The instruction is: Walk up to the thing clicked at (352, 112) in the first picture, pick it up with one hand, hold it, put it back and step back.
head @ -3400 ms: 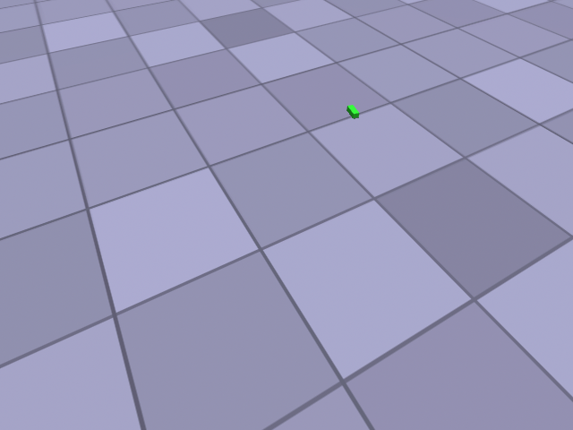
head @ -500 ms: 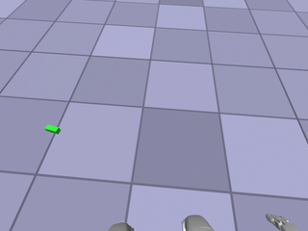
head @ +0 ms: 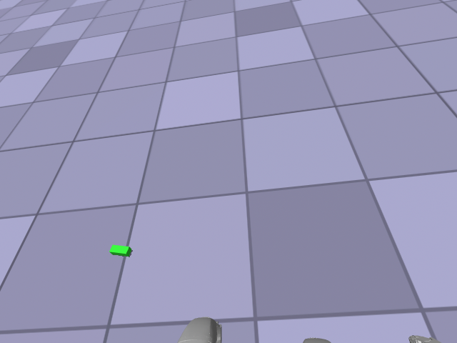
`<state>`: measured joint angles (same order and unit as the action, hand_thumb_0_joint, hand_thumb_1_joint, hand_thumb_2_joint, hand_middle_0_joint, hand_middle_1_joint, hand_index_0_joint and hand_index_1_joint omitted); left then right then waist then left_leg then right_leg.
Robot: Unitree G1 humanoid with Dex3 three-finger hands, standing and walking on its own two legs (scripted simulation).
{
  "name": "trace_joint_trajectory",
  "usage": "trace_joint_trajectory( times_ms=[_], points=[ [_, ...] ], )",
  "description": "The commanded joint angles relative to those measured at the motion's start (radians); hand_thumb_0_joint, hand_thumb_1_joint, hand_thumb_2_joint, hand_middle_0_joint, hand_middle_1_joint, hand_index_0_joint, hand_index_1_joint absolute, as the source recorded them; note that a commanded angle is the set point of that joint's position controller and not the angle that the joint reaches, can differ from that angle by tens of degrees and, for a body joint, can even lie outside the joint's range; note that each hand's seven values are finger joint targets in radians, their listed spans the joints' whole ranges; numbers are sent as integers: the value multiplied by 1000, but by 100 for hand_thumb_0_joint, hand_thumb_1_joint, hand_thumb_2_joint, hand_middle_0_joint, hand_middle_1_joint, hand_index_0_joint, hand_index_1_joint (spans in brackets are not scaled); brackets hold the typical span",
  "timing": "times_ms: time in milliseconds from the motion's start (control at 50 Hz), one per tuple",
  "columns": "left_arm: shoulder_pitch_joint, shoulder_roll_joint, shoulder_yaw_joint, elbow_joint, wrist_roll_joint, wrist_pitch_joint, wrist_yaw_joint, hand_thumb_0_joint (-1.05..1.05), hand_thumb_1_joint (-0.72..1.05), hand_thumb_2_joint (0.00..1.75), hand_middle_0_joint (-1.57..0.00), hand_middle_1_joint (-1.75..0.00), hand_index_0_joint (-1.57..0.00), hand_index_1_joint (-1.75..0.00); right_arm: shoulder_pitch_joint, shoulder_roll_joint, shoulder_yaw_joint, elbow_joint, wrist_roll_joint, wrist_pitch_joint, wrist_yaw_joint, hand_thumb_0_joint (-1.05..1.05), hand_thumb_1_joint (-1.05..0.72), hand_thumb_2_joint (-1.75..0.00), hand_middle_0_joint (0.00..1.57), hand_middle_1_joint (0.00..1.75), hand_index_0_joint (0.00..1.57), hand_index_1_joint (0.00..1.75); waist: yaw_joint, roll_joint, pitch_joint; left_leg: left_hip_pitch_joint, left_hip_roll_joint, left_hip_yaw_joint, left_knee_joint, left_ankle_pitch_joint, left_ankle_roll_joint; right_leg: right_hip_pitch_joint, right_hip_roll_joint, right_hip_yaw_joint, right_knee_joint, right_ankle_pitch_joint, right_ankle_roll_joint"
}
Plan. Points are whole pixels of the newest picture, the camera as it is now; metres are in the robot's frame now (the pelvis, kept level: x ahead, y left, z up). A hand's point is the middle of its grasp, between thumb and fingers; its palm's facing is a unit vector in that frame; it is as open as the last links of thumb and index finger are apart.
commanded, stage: walk up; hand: left
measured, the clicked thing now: (120, 250) +0.66 +0.69 -0.73
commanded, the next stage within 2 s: none
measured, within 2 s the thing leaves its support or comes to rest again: neither
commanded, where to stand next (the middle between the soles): +0.23 +0.50 m, yaw -12 degrees
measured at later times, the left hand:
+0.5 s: hand (32, 324) +0.20 +0.48 -0.13, palm faces -0.16 -0.85 -0.50, open 7.4 cm
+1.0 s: hand out of the picture +0.21 +0.78 -0.13, palm faces -0.10 -0.73 -0.67, open 7.4 cm
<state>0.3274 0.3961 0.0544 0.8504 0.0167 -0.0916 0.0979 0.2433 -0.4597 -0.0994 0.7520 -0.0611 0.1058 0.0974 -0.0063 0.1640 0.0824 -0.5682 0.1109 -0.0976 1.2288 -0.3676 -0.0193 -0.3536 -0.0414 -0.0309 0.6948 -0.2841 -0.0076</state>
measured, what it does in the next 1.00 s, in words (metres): steps to the left: left foot, then right foot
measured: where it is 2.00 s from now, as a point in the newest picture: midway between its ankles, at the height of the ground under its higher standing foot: outside the picture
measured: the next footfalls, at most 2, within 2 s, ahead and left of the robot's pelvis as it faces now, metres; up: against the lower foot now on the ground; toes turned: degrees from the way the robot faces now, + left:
left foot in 0.18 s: +0.09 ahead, +0.28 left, +0.00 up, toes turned +1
right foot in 0.54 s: +0.20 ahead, +0.14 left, +0.00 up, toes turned -12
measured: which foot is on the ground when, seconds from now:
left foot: up 0.00-0.16, down 0.18-0.56, up 0.58-0.94, down 0.96-1.00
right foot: down 0.00-0.20, up 0.22-0.52, down 0.54-0.98, up 1.00-1.00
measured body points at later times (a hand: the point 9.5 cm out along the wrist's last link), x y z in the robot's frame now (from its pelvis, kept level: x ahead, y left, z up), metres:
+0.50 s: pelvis +0.07 +0.21 +0.00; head +0.12 +0.19 +0.45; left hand +0.21 +0.52 -0.10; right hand +0.04 -0.11 -0.12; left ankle +0.05 +0.28 -0.71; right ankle +0.15 +0.13 -0.69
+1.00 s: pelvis +0.10 +0.43 -0.04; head +0.12 +0.40 +0.41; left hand +0.21 +0.81 -0.09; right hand +0.13 +0.06 -0.14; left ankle +0.13 +0.58 -0.72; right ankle +0.15 +0.17 -0.70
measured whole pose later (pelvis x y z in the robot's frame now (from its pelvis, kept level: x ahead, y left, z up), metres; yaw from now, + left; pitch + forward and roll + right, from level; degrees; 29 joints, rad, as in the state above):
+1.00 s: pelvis +0.10 +0.43 -0.04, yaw -10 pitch -4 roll +1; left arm 0.29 0.54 0.12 0.89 0.05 -0.04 0.11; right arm 0.26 -0.51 -0.15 0.73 -0.07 0.10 0.09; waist 0.02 0.05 0.12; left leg -0.41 0.08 0.01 1.00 -0.53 -0.05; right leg -0.56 -0.18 0.16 0.97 -0.45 -0.01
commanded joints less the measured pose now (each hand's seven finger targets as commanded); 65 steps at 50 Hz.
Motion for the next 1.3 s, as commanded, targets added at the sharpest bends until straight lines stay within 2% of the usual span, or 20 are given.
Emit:
trace_joint_trajectory(
  times_ms=[0, 100, 160, 200, 220, 360, 460, 500, 520, 540, 580, 680, 840, 920, 940, 960, 1000, 1060, 1220, 1280],
  points=[
    [-4, 384, 120, -66, 14, -26, 14, 0, 90, 90, -20, -30, -20, -30, 25, -185, -72, -79, -4, -12, 0, 0, -90, -90, 20, 30, 20, 30, -26, -341, 5, 12, 33, 54, -105, 48, -10, -127, -150, 203, -314, -223, -173],
    [2, 445, 139, -58, 29, -14, 19, 0, 90, 90, -20, -30, -20, -30, -12, -202, -82, -98, -2, -19, 6, 0, -90, -90, 20, 30, 20, 30, -12, -375, -55, 114, 30, 89, -272, -94, 7, -137, -171, 244, -207, -258, -186],
    [-106, 381, 116, -66, 24, 2, 25, 0, 90, 90, -20, -30, -20, -30, 234, -213, -107, -13, -11, -36, -9, 0, -90, -90, 20, 30, 20, 30, -164, -202, -147, 436, -38, 140, -556, -94, 26, -269, -134, 145, 116, -149, -120],
    [-9, 182, 43, -57, -1, 16, 38, 0, 90, 90, -20, -30, -20, -30, 194, -327, -120, -27, -23, -57, -28, 0, -90, -90, 20, 30, 20, 30, -130, 274, -19, 382, 191, -352, -900, -206, 32, -584, 159, 58, 614, -356, -30],
    [-18, 239, 52, -46, -1, 11, 56, 0, 90, 90, -20, -30, -20, -30, 90, -409, -132, -54, 8, -63, -36, 0, -90, -90, 20, 30, 20, 30, -96, 306, -18, 346, 270, -531, -1020, -236, 116, -560, 94, 119, 669, -316, -71],
    [23, 263, 54, 37, -47, 9, 24, 0, 90, 90, -20, -30, -20, -30, 52, -193, -66, -69, -3, -78, -63, 0, -90, -90, 20, 30, 20, 30, -51, 68, 1, 455, 93, -16, -699, 688, 157, -322, 37, 15, 323, -137, -20],
    [87, 232, 54, 17, -42, 14, 24, 0, 90, 90, -20, -30, -20, -30, 26, -164, -59, -128, -15, -54, -57, 0, -90, -90, 20, 30, 20, 30, -18, 46, -86, 388, 67, 58, -636, 631, 144, -12, 54, -71, 9, 55, -32],
    [285, 281, 87, 69, -30, 16, 44, 0, 90, 90, -20, -30, -20, -30, -45, -127, -46, -178, 0, -48, -55, 0, -90, -90, 20, 30, 20, 30, 105, -108, -164, 201, 18, 124, -388, 558, 61, 342, 12, -13, -198, 242, -62],
    [336, 339, 110, 62, -19, 18, 56, 0, 90, 90, -20, -30, -20, -30, 21, -85, -33, -173, 9, -47, -55, 0, -90, -90, 20, 30, 20, 30, 132, -264, -207, 39, -40, 111, -156, 174, 4, 495, -128, 252, -255, 197, -125],
    [264, 376, 113, 12, -9, 22, 63, 0, 90, 90, -20, -30, -20, -30, 98, -94, -37, -162, 8, -35, -58, 0, -90, -90, 20, 30, 20, 30, 81, -293, -263, -86, -101, 23, 35, -241, -41, 517, -393, 623, -287, 123, -231],
    [15, 388, 112, -73, -11, 19, 76, 0, 90, 90, -20, -30, -20, -30, 118, -206, -77, -142, -11, -14, -78, 0, -90, -90, 20, 30, 20, 30, 15, -172, -167, -142, -32, -95, 259, -238, -51, 270, -533, 765, -364, -129, -391],
    [-17, 314, 97, -55, 11, -7, 40, 0, 90, 90, -20, -30, -20, -30, 101, -186, -75, -90, -2, -8, -39, 0, -90, -90, 20, 30, 20, 30, -8, -206, 15, -16, -67, -83, 140, -38, 20, -64, -217, 283, -291, -184, -195],
    [-29, 433, 143, -56, 38, 1, 18, 0, 90, 90, -20, -30, -20, -30, 43, -187, -86, -110, -5, 4, -4, 0, -90, -90, 20, 30, 20, 30, 7, -427, -6, 95, 12, 78, -203, -128, 9, -173, -168, 200, -234, -356, -172],
    [-123, 414, 133, -56, 38, 22, 25, 0, 90, 90, -20, -30, -20, -30, 251, -212, -116, -34, -10, -9, -11, 0, -90, -90, 20, 30, 20, 30, -121, -291, -113, 422, -31, 137, -488, -108, 44, -316, -165, 144, -1, -340, -111],
    [-101, 327, 111, -47, 33, 33, 31, 0, 90, 90, -20, -30, -20, -30, 319, -236, -123, -9, -26, -17, -16, 0, -90, -90, 20, 30, 20, 30, -160, -82, -84, 468, -60, 68, -584, -196, 54, -434, -67, 89, 254, -368, -67],
    [-65, 211, 71, -41, 18, 42, 39, 0, 90, 90, -20, -30, -20, -30, 296, -283, -119, -31, -40, -22, -25, 0, -90, -90, 20, 30, 20, 30, -153, 213, 2, 328, 97, -255, -820, -468, 83, -596, 110, -20, 585, -416, -34],
    [-126, 288, 70, -47, 16, 24, 63, 0, 90, 90, -20, -30, -20, -30, 4, -393, -116, -92, 1, -36, -38, 0, -90, -90, 20, 30, 20, 30, -61, 211, 136, 44, 272, -609, -1072, -517, 219, -483, 51, 93, 662, -310, -58],
    [3, 330, 90, 58, -24, 27, 42, 0, 90, 90, -20, -30, -20, -30, -24, -250, -73, -111, -17, -52, -56, 0, -90, -90, 20, 30, 20, 30, -21, 33, 118, 119, 103, -220, -829, -200, 164, -403, 36, 93, 600, -181, -36],
    [-72, 208, 52, -11, 4, 10, -27, 0, 90, 90, -20, -30, -20, -30, 140, -191, -40, -28, 42, -103, -88, 0, -90, -90, 20, 30, 20, 30, -31, -54, -55, 410, 213, -245, -705, 474, 225, -163, 20, 26, 158, -177, -33],
    [-17, 187, 50, 8, 0, 9, -36, 0, 90, 90, -20, -30, -20, -30, 78, -163, -12, -24, 68, -124, -106, 0, -90, -90, 20, 30, 20, 30, 40, -142, -126, 360, 134, -84, -568, 740, 112, 121, 32, 14, -152, 41, -69]
  ],
)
